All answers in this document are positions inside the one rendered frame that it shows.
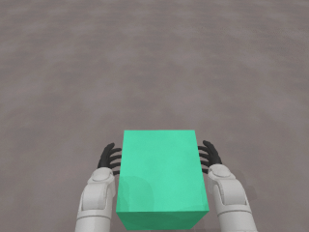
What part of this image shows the right robot forearm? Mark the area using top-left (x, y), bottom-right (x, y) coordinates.
top-left (208, 163), bottom-right (258, 232)

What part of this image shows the carton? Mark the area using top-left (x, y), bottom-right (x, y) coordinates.
top-left (116, 130), bottom-right (210, 231)

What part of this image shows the right robot hand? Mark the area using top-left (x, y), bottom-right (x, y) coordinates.
top-left (197, 140), bottom-right (222, 174)

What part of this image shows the left robot hand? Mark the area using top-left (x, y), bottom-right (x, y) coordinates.
top-left (97, 142), bottom-right (122, 176)

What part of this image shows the left robot forearm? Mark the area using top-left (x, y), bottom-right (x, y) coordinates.
top-left (74, 167), bottom-right (116, 232)

